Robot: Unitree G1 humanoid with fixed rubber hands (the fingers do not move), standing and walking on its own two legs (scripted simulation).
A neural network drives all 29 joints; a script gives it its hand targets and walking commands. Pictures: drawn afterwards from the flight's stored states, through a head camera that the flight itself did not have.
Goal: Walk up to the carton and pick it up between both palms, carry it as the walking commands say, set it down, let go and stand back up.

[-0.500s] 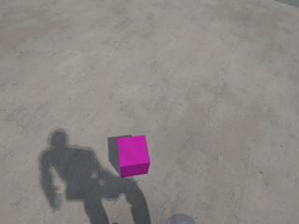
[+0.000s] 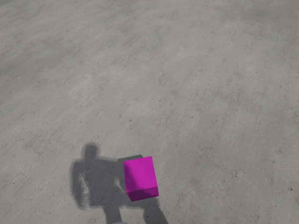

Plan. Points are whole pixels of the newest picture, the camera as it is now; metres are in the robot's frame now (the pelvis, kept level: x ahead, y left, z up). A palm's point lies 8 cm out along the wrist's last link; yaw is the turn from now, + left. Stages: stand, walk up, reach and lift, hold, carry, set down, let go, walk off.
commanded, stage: walk up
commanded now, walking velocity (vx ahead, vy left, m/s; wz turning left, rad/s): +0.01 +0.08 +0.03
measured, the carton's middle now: (141, 179) +0.46 +0.10 -0.68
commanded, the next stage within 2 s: none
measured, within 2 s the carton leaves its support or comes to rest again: neither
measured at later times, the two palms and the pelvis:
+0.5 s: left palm out of the picture -0.03 +0.32 -0.16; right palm out of the picture +0.08 -0.13 -0.13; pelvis +0.00 +0.09 +0.00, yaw +2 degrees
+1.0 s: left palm out of the picture +0.00 +0.27 -0.13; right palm out of the picture +0.05 -0.22 -0.15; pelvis +0.04 +0.03 +0.00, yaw +6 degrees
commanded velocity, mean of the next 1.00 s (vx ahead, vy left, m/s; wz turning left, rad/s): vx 0.09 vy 0.02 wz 0.07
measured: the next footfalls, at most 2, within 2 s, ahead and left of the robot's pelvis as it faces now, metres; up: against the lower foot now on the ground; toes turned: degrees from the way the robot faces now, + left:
left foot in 0.30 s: +0.04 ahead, +0.20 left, +0.00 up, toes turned +5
right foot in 0.56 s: +0.07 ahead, -0.07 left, +0.00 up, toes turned -2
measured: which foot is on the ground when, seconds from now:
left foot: up 0.00-0.28, down 0.30-0.88, up 0.90-1.00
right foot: down 0.00-0.30, up 0.32-0.54, down 0.56-1.00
